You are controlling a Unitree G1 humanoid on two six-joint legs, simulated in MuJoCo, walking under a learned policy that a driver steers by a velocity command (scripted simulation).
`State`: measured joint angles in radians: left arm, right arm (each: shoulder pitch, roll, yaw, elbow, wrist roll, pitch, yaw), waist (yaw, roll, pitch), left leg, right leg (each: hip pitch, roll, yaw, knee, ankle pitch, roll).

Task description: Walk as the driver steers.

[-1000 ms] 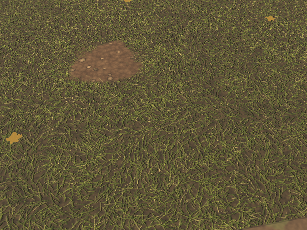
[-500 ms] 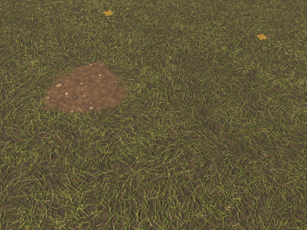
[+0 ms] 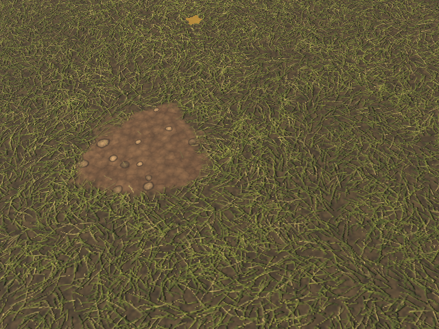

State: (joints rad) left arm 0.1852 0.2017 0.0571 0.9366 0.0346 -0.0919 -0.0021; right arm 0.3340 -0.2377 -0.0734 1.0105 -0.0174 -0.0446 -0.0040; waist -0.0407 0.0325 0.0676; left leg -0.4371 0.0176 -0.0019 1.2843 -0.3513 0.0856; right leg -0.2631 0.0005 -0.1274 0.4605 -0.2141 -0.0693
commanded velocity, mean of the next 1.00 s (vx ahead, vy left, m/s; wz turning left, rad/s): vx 0.41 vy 0.00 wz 0.38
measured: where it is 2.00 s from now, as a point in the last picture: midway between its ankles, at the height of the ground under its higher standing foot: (193, 307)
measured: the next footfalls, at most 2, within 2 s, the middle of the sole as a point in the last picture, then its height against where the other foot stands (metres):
left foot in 0.36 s outside the picture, level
right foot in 0.88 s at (215, 272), level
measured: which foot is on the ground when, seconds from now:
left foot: up 0.00-0.34, down 0.36-0.90, up 0.92-1.00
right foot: down 0.00-0.38, up 0.40-0.86, down 0.88-1.00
